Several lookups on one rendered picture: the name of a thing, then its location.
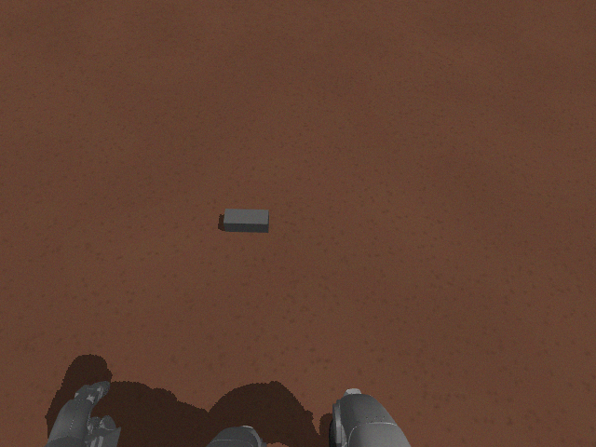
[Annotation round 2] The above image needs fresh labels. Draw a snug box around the carton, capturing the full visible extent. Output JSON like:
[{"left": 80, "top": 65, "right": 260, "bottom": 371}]
[{"left": 223, "top": 209, "right": 269, "bottom": 233}]

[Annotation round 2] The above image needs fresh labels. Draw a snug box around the left robot hand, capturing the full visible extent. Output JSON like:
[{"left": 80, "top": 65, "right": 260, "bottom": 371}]
[{"left": 47, "top": 381, "right": 121, "bottom": 447}]

